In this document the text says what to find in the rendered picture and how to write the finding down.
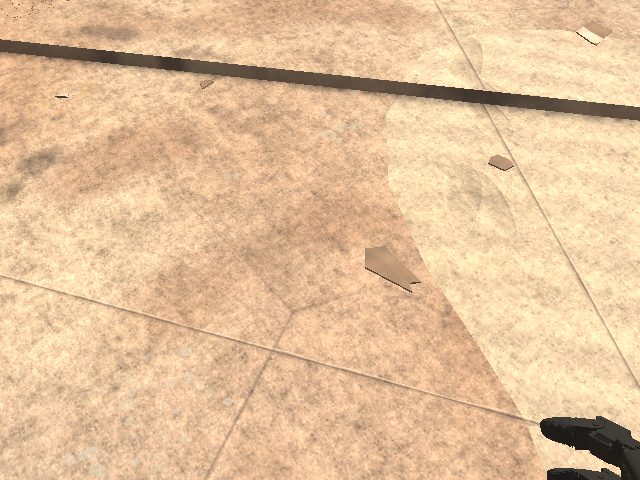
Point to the robot right hand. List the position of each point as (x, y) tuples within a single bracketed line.
[(604, 439)]

